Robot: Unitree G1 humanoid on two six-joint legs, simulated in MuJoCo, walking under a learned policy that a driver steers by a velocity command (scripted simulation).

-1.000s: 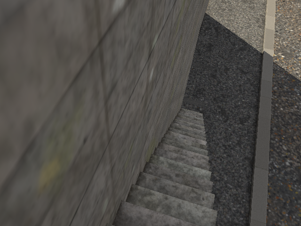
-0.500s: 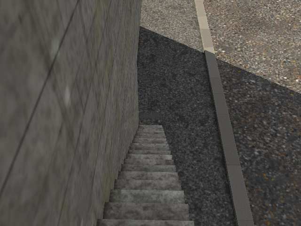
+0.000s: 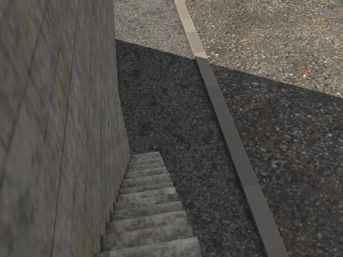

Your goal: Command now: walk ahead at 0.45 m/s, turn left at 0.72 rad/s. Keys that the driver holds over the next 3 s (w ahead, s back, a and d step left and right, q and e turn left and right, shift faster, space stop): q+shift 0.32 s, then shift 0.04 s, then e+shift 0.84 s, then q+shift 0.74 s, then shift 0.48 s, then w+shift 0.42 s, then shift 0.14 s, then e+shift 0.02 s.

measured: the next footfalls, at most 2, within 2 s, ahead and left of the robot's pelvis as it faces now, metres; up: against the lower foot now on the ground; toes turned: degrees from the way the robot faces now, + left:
right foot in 0.04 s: +0.07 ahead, -0.12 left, +0.01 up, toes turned +3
left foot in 0.40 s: +0.35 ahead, +0.17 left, -0.28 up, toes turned +13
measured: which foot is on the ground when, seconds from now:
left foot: down 0.00-0.06, up 0.08-0.38, down 0.40-0.44, up 0.46-0.78, down 0.80-1.00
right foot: up 0.00-0.02, down 0.04-0.34, up 0.36-0.50, down 0.52-0.66, up 0.68-1.00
